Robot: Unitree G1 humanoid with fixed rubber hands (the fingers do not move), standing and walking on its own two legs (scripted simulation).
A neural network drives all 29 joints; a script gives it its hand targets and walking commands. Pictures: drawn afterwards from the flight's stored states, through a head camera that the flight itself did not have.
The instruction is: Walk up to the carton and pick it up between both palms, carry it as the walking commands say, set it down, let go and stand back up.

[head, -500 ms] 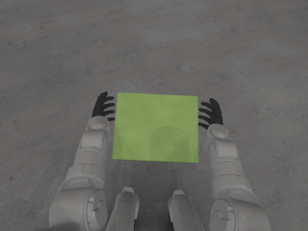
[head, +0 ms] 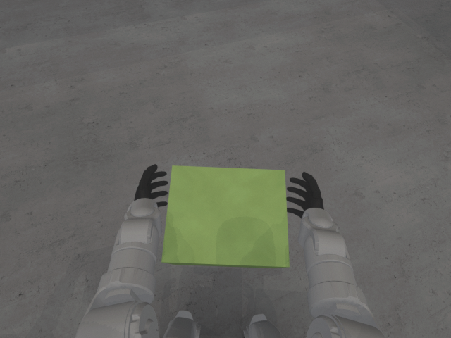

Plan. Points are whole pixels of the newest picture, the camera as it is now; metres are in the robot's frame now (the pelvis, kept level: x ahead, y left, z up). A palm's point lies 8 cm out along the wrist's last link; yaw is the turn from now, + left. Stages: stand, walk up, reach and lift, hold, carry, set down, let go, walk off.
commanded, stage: reach and lift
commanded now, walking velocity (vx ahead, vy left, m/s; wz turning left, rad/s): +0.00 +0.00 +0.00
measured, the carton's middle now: (226, 219) +0.38 +0.00 -0.13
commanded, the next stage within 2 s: none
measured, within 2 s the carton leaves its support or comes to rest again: neither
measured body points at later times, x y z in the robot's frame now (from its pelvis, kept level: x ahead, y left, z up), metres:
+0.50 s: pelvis +0.02 +0.01 +0.05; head +0.08 +0.02 +0.50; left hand +0.37 +0.16 +0.03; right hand +0.35 -0.17 +0.04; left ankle +0.05 +0.13 -0.67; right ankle +0.04 -0.15 -0.67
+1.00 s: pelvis +0.04 -0.01 +0.08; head +0.02 +0.00 +0.53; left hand +0.35 +0.15 +0.09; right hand +0.34 -0.17 +0.09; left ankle +0.05 +0.13 -0.67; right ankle +0.04 -0.14 -0.67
